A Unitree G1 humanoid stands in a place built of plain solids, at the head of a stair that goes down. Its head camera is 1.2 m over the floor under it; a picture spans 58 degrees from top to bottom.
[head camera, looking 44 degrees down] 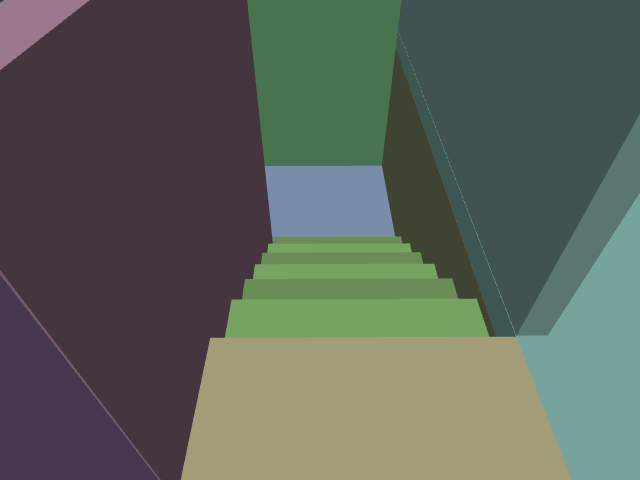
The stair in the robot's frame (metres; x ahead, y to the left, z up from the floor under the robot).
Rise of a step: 0.18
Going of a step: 0.27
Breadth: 0.99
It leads straight ahead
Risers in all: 7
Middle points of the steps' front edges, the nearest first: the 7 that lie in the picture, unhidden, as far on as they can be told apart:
0.79 -0.14 0.00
1.09 -0.14 -0.18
1.36 -0.14 -0.37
1.63 -0.14 -0.55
1.89 -0.14 -0.74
2.16 -0.13 -0.92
2.43 -0.13 -1.10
